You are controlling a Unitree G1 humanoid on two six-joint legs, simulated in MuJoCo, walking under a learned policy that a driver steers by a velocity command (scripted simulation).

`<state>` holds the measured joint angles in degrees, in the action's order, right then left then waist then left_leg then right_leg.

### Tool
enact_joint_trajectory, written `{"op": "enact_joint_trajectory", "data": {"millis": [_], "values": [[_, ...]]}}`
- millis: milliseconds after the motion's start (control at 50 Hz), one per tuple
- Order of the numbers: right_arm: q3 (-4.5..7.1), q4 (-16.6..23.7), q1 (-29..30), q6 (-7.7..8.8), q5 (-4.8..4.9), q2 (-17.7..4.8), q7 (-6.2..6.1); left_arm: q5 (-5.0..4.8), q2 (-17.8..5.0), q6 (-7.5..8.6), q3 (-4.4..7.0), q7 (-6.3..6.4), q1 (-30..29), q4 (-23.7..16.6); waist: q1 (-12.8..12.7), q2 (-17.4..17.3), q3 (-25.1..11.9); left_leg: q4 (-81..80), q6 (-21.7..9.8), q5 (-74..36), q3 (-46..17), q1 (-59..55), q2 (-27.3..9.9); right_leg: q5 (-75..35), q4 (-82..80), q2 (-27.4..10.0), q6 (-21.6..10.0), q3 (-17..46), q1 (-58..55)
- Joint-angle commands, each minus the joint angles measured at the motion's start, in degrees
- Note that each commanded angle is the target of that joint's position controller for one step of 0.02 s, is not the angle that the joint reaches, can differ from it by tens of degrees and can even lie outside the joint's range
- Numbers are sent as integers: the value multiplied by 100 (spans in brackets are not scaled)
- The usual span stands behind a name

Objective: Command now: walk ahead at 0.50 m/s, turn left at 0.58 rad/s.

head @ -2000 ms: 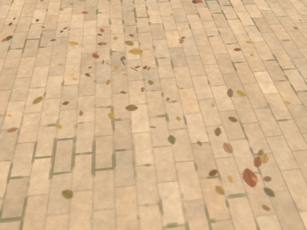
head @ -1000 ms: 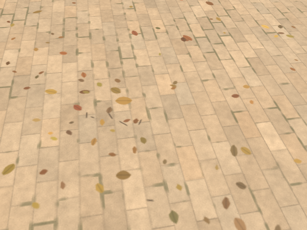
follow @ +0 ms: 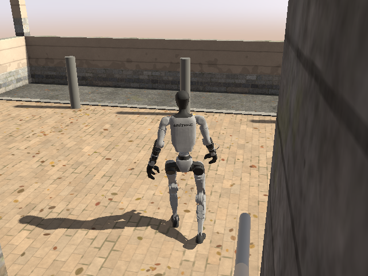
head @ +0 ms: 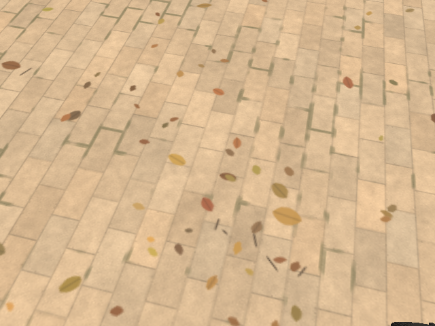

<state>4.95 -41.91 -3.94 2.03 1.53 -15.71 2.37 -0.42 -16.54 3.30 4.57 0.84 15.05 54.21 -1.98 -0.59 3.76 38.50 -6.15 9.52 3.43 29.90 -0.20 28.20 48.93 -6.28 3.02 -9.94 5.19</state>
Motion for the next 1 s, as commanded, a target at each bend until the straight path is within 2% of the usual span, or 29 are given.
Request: {"op": "enact_joint_trajectory", "data": {"millis": [20,40,60,80,120,180,260,340,400,420,440,460,480,500,520,540,560,600,620,660,700,740,780,800,820,840,860,920,1000], "values": [[358,-25,-2000,135,-108,-1284,-51,-255,-683,518,26,-122,-703,-967,932,-686,-1906,-2271,-1604,727,-4543,-5125,-1880,190,3243,501,-273,1424,4428],[300,6,-1726,187,-79,-1066,-69,-230,-624,591,-8,-118,-779,-966,758,-420,-1430,-2171,-1379,324,-3727,-4424,-1641,-281,2829,234,-409,1416,4381],[236,112,-1235,200,-73,-856,-81,-79,-639,593,18,-73,-737,-868,484,-59,-1096,-2172,-1190,-188,-3122,-3533,-1405,-622,2297,8,-409,1443,3933],[165,230,-904,210,-119,-676,-101,-9,-738,523,82,-60,-631,-819,258,-103,-938,-2275,-1093,-713,-2718,-2863,-1237,-827,1900,-134,-398,1487,3441],[154,304,-809,228,-136,-711,-144,43,-665,358,103,-78,-554,-853,88,-98,-809,-2496,-1114,-1111,-2486,-2254,-1123,-1004,1406,-132,-277,1442,3041],[215,254,-1066,246,-76,-939,-265,131,-444,258,39,-52,-1036,-1047,164,-48,-536,-2650,-1065,-1327,-2037,-1848,-909,-1819,331,32,-32,1319,3103],[225,192,-1351,203,-51,-943,-334,74,-291,292,-50,-122,-1799,-1280,466,-343,-311,-2606,-715,-581,-1733,-1546,-562,-3246,-1332,391,7,1251,2670],[223,66,-1692,160,-14,-900,-331,-4,-457,360,-28,-203,-2159,-1498,607,-462,-270,-2204,-600,-253,-2167,-1907,-736,-3257,-1938,535,-96,1381,2463],[209,55,-1707,48,-73,-844,-406,88,-625,455,34,-253,-1870,-1455,475,-699,-394,-1375,-387,-1459,-2347,-2485,-787,-2815,-2235,660,-312,1242,2181],[179,96,-1617,15,-70,-767,-424,137,-664,495,70,-250,-1504,-1350,276,-728,-580,-934,-242,-2062,-2273,-2556,-616,-3062,-2500,733,-449,1100,1685],[118,192,-1536,19,-91,-602,-428,239,-823,537,118,-237,-1050,-1277,57,-658,-1003,-197,-1,-2330,-2083,-2344,-299,-3946,-2470,434,-669,1236,760],[19,369,-1626,45,-204,-382,-440,363,-1186,544,186,-224,-318,-1231,-139,124,-1862,1370,315,-864,-1730,-1336,124,-5894,-1936,-637,-1141,2190,-929],[-49,284,-2744,80,-77,-206,-410,288,-1329,413,238,-257,56,-1049,188,1904,-2754,3138,685,3076,-1397,206,812,-6316,-2091,-1922,-2278,4282,-2507],[48,118,-2754,51,-19,-788,-405,62,-948,325,154,-282,12,-1103,77,1217,-2601,3762,777,2962,-1680,639,464,-4889,-2373,-1867,-2202,4607,-2222],[110,199,-2050,-21,0,-998,-415,39,-652,259,59,-261,-307,-1197,-65,757,-1791,3902,847,2588,-1509,913,304,-4382,-2489,-1563,-1943,3800,-1521],[99,264,-1645,-97,-52,-951,-450,104,-460,207,-43,-255,-650,-1225,5,388,-1353,3642,884,2286,-1327,796,118,-4349,-2632,-1272,-1784,3221,-752],[94,338,-1434,-163,-119,-855,-469,135,-301,181,-115,-255,-894,-1213,133,323,-1043,3216,894,2077,-1276,551,-76,-4427,-2769,-1070,-1720,2841,-76],[10,341,-1578,-263,-118,-488,-467,215,-294,164,-143,-255,-1152,-1100,427,671,-883,2114,904,1866,-1011,-351,-258,-4701,-3029,-661,-1581,2178,828],[-42,332,-1613,-268,-127,-344,-478,219,-376,154,-122,-245,-1223,-1060,466,795,-931,1571,943,1807,-830,-665,-236,-5105,-3049,-563,-1607,1916,978],[-102,323,-1518,-252,-153,-258,-483,171,-555,117,-69,-208,-1195,-976,411,839,-1210,734,955,1243,-689,-1176,-227,-5512,-3013,-573,-1650,1731,921],[-92,289,-1440,-281,-136,-361,-469,106,-638,51,-59,-180,-1108,-895,370,803,-1363,178,927,683,-626,-1517,-202,-4953,-3015,-643,-1627,1731,804],[-80,249,-1350,-334,-155,-392,-441,51,-605,-32,-99,-177,-1183,-864,424,714,-1214,-588,816,108,-505,-1980,-132,-3518,-3019,-541,-1460,1689,1031],[-75,343,-1077,-368,-272,-467,-432,44,-370,-65,-206,-205,-1017,-772,399,561,-905,-1352,604,-404,-705,-2440,-262,-1677,-3025,-255,-1002,1672,1440],[-52,465,-954,-369,-313,-676,-458,131,-231,-55,-269,-226,-885,-744,282,218,-854,-1477,423,-840,-1205,-2647,-728,-928,-2819,-27,-698,1538,1682],[13,461,-710,-388,-270,-993,-473,163,-218,-49,-257,-243,-501,-693,-120,-473,-680,-1357,206,-208,-1334,-2207,-841,-550,-2735,442,-474,1113,1633],[-31,430,-671,-364,-268,-686,-429,175,-247,-74,-270,-219,-626,-650,15,-598,-600,-1458,226,744,-1207,-1660,-644,-849,-2592,498,-347,940,1178],[-81,429,-646,-324,-300,-501,-400,155,-332,-99,-253,-199,-767,-651,95,-517,-393,-1493,332,925,-1114,-1473,-496,-1048,-2507,501,-328,950,1150],[-95,371,-705,-184,-271,-485,-384,146,-363,-142,-251,-139,-686,-567,86,-451,-388,-1272,481,-64,-1013,-1571,-408,-1635,-2349,423,-401,993,1083],[-98,325,-780,-148,-227,-481,-404,98,-358,-139,-254,-128,-740,-462,131,-207,-608,-1014,464,-879,-950,-1821,-360,-2214,-2195,378,-399,1003,907]]}}
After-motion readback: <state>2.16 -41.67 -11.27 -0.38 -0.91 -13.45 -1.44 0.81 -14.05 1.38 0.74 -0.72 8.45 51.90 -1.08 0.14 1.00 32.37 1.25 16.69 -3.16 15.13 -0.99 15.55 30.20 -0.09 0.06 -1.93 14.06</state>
